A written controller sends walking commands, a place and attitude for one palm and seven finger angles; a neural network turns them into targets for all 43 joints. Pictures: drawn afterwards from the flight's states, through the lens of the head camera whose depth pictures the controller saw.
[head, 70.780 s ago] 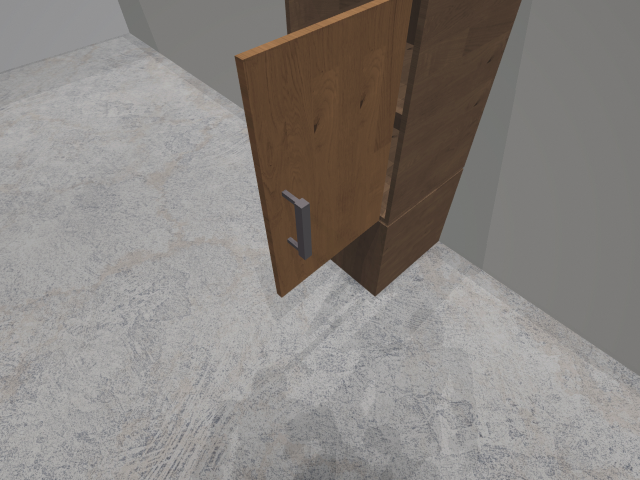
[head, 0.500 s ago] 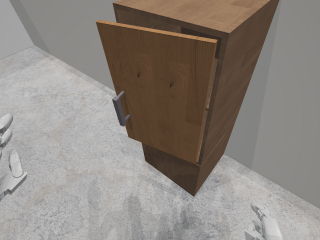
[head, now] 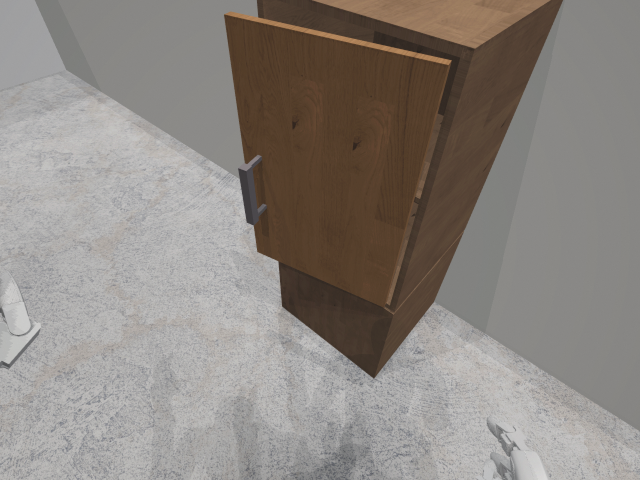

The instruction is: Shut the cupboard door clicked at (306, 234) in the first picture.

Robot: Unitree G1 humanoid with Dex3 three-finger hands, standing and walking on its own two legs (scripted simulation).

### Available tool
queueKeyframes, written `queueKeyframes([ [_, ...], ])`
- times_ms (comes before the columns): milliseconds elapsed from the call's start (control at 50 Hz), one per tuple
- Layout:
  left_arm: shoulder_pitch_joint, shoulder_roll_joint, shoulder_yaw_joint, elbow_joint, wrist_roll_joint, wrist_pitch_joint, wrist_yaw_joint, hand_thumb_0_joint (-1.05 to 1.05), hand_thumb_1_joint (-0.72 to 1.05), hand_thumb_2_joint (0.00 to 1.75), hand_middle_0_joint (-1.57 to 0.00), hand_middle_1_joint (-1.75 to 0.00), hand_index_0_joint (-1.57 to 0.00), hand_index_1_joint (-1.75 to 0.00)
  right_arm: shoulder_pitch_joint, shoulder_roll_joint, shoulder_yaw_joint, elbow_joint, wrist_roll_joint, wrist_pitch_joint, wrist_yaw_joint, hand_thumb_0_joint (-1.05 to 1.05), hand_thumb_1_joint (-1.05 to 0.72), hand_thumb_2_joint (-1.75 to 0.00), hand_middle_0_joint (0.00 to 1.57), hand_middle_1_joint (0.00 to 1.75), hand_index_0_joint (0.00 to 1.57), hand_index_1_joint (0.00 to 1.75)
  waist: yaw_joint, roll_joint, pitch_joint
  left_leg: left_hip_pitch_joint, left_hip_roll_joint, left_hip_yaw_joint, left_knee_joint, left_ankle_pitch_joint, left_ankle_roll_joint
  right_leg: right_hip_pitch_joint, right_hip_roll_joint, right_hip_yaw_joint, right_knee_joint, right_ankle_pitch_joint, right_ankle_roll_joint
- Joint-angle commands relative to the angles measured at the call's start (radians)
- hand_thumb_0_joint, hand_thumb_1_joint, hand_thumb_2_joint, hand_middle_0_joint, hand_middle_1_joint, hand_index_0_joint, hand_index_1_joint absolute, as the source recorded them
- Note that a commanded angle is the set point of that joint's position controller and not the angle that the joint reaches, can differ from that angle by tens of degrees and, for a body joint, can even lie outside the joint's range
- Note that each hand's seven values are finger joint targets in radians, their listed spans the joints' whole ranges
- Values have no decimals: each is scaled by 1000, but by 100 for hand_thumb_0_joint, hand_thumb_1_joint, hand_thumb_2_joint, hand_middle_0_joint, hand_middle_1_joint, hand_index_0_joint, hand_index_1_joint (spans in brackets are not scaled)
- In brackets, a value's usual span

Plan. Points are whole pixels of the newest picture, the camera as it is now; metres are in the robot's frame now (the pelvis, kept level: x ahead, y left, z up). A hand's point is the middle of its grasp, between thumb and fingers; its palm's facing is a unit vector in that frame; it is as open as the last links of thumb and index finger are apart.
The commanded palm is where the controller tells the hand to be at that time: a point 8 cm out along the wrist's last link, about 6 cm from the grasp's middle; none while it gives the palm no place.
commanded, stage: step back with the hand held close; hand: left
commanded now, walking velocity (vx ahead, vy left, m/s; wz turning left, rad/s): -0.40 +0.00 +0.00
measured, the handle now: (254, 190) +0.69 +0.19 -0.07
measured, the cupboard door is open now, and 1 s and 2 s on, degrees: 13 13 13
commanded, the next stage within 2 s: stop stepping back and stand still in 0.70 s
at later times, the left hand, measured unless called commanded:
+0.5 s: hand (8, 387) +0.15 +0.26 +0.18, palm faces +0.44 -0.80 -0.42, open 7.4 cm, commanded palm +0.08 +0.29 +0.19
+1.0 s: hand out of the picture +0.03 +0.28 +0.17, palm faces +0.39 -0.80 -0.46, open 7.4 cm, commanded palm -0.02 +0.31 +0.19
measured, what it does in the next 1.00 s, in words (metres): walks backwards: right foot, then left foot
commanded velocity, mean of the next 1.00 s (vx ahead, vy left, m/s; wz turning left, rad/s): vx -0.27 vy -0.01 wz -0.01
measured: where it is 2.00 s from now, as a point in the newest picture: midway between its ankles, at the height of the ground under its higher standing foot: outside the picture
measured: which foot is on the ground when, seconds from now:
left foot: down 0.00-0.60, up 0.62-0.76, down 0.78-1.00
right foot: down 0.00-0.28, up 0.30-0.34, down 0.36-0.80, up 0.82-0.98, down 1.00-1.00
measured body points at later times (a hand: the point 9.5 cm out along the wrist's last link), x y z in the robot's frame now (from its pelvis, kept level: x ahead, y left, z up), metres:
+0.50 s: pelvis -0.06 +0.00 +0.00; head -0.02 +0.02 +0.45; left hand +0.12 +0.30 +0.20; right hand +0.14 -0.23 -0.07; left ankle +0.07 +0.08 -0.72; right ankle -0.11 -0.13 -0.72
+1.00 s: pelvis -0.17 +0.02 +0.01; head -0.15 +0.05 +0.46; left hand +0.01 +0.32 +0.20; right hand -0.01 -0.21 -0.06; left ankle -0.05 +0.11 -0.72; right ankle -0.23 -0.10 -0.72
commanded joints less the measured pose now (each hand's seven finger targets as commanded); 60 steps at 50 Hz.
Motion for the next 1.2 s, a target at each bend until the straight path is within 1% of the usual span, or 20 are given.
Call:
queueKeyframes([
  [0, -85, 230, 131, -214, -6, -75, 27, 0, 90, 90, -20, -30, -20, -30, -97, -138, -66, -144, -7, -58, 0, 0, -90, -90, 20, 30, 20, 30, -23, -29, -32, -202, 68, -153, -162, -312, -15, 139, -131, 287, -188, -169, -49],
  [80, -38, 233, 117, -218, -19, -84, 38, 0, 90, 90, -20, -30, -20, -30, -96, -117, -59, -133, -2, -49, 10, 0, -90, -90, 20, 30, 20, 30, -28, -47, -61, -74, 44, -138, -125, -194, -32, 39, -165, 257, -255, -192, -63],
  [200, 8, 239, 176, -229, -6, -105, 29, 0, 90, 90, -20, -30, -20, -30, -137, -148, -69, -153, -1, -66, -10, 0, -90, -90, 20, 30, 20, 30, -5, 193, -96, -430, 251, -366, -492, -436, 63, 441, 60, 72, 138, 4, 18],
  [280, 8, 220, 175, -223, -10, -103, 2, 0, 90, 90, -20, -30, -20, -30, -142, -145, -80, -141, -17, -83, -5, 0, -90, -90, 20, 30, 20, 30, -3, 166, -67, -424, 281, -359, -469, -416, 80, 415, 85, 100, 203, -80, 12],
  [340, 4, 197, 130, -236, -40, -116, -5, 0, 90, 90, -20, -30, -20, -30, -133, -126, -72, -104, -17, -103, 6, 0, -90, -90, 20, 30, 20, 30, -7, 115, -105, -135, 235, -301, -368, -67, 37, 245, 46, 122, 3, -26, -6],
  [440, -66, 219, 98, -317, -51, -119, 2, 0, 90, 90, -20, -30, -20, -30, -135, -113, -81, -68, -5, -109, 9, 0, -90, -90, 20, 30, 20, 30, -12, 115, -367, 341, 193, -167, -208, 551, -9, 114, 11, 136, -79, 198, 30],
  [520, 50, 267, 167, -284, -69, -87, -8, 0, 90, 90, -20, -30, -20, -30, -186, -92, -72, -124, 5, -69, 9, 0, -90, -90, 20, 30, 20, 30, -12, 25, -281, 171, 151, -135, -217, 145, -27, 109, -31, 184, -147, 73, 7],
  [580, 43, 293, 164, -228, -55, -70, 3, 0, 90, 90, -20, -30, -20, -30, -182, -78, -70, -126, 4, -37, 8, 0, -90, -90, 20, 30, 20, 30, -25, -121, -80, 135, -9, -62, 155, -116, -114, -220, -298, 468, -436, -281, -138],
  [600, 30, 306, 184, -219, -46, -63, 12, 0, 90, 90, -20, -30, -20, -30, -176, -89, -78, -110, -15, -27, 8, 0, -90, -90, 20, 30, 20, 30, -17, -124, -54, 106, -20, -96, 296, -138, -115, -257, -359, 501, -439, -141, -192],
  [660, -19, 244, 109, -154, -23, -37, 17, 0, 90, 90, -20, -30, -20, -30, -169, -45, -33, -106, -18, 1, -5, 0, -90, -90, 20, 30, 20, 30, -26, -104, 30, -21, 24, -128, 149, -134, -104, -71, -246, 282, -266, 294, -133],
  [700, -102, 226, 58, -167, -21, -36, 18, 0, 90, 90, -20, -30, -20, -30, -163, -73, -39, -103, -5, -2, -21, 0, -90, -90, 20, 30, 20, 30, -44, -58, 44, 46, 4, -87, -124, 24, -102, -20, -156, 188, -177, 380, -64],
  [740, -84, 258, 83, -215, -27, -50, 14, 0, 90, 90, -20, -30, -20, -30, -150, -121, -65, -118, 13, -25, -27, 0, -90, -90, 20, 30, 20, 30, -8, 84, -64, 122, 144, -194, -279, 406, -37, 58, -11, 133, -77, 234, 17],
  [780, -7, 267, 123, -198, -47, -68, -1, 0, 90, 90, -20, -30, -20, -30, -124, -123, -84, -139, 23, -54, -16, 0, -90, -90, 20, 30, 20, 30, -2, 97, -171, 109, 238, -264, -325, 356, 21, 143, 46, 102, 25, -22, 27],
  [800, 18, 263, 140, -257, -56, -65, -9, 0, 90, 90, -20, -30, -20, -30, -135, -129, -82, -138, -4, -68, -12, 0, -90, -90, 20, 30, 20, 30, 2, 239, -199, 23, 285, -341, -421, 154, 44, 192, 65, 90, 125, -166, 30],
  [840, 15, 219, 129, -342, -49, -63, -3, 0, 90, 90, -20, -30, -20, -30, -114, -104, -75, -127, -13, -85, -2, 0, -90, -90, 20, 30, 20, 30, -11, 219, -197, -41, 304, -379, -474, -201, 59, 213, 45, 107, 200, -216, 20],
  [900, 49, 253, 165, -380, -42, -48, 9, 0, 90, 90, -20, -30, -20, -30, -101, -110, -69, -128, -7, -103, 0, 0, -90, -90, 20, 30, 20, 30, -16, 185, -177, -34, 202, -254, -438, -330, -10, 276, 57, 41, -66, -175, 4],
  [980, 33, 234, 150, -278, -50, -22, 23, 0, 90, 90, -20, -30, -20, -30, -71, -88, -52, -106, -25, -87, 1, 0, -90, -90, 20, 30, 20, 30, -46, 107, -112, 124, 55, -102, -220, -138, -96, 109, -70, 148, -311, -220, -84],
  [1020, 44, 195, 105, -224, -53, 2, 24, 0, 90, 90, -20, -30, -20, -30, -64, -79, -61, -90, -11, -84, -1, 0, -90, -90, 20, 30, 20, 30, -41, -53, -135, 248, 25, -89, -93, -69, -99, -8, -120, 201, -342, -330, -103],
  [1060, 36, 201, 104, -210, -51, 23, 29, 0, 90, 90, -20, -30, -20, -30, -78, -80, -53, -88, -11, -66, -9, 0, -90, -90, 20, 30, 20, 30, -45, -87, -74, 253, 25, -88, -34, -40, -89, -86, -143, 200, -355, -338, -111],
  [1180, -122, 207, 77, -183, -31, 11, 22, 0, 90, 90, -20, -30, -20, -30, -108, -92, -37, -78, -12, -66, -24, 0, -90, -90, 20, 30, 20, 30, -53, 65, 102, 163, 83, -206, -238, -289, -75, -154, -44, 99, -223, -451, -63],
])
